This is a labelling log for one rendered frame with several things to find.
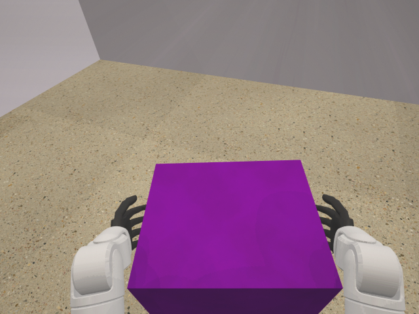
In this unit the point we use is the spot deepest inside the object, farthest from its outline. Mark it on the right robot hand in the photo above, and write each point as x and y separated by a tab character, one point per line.
340	217

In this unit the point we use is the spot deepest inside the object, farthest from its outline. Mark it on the robot right forearm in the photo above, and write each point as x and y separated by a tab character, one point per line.
373	276

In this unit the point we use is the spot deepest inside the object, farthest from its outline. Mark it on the left robot hand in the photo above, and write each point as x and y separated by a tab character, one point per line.
122	218

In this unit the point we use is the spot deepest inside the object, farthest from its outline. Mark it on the robot left forearm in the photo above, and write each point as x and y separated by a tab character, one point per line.
97	273

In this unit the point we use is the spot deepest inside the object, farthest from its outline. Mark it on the carton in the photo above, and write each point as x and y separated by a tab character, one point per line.
232	238

